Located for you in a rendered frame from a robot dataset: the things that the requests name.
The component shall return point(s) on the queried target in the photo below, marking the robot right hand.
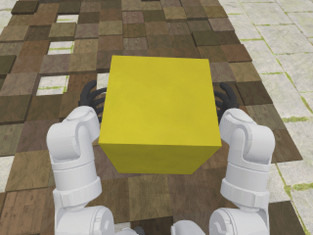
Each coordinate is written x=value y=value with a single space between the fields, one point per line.
x=229 y=100

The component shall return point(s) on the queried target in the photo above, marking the robot left hand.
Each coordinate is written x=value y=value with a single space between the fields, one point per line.
x=87 y=98

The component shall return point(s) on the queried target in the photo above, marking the carton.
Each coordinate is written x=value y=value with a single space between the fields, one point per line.
x=159 y=115

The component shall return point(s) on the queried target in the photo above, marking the right robot thigh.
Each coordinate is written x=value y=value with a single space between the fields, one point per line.
x=185 y=227

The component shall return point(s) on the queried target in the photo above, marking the right robot upper arm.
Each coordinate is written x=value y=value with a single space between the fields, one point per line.
x=227 y=221

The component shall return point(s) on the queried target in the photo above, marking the robot left forearm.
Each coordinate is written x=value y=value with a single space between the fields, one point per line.
x=72 y=159

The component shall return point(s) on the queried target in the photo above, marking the left robot upper arm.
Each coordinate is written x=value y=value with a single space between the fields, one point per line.
x=97 y=220

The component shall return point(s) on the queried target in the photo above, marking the robot right forearm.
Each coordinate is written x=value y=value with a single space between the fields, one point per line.
x=249 y=160

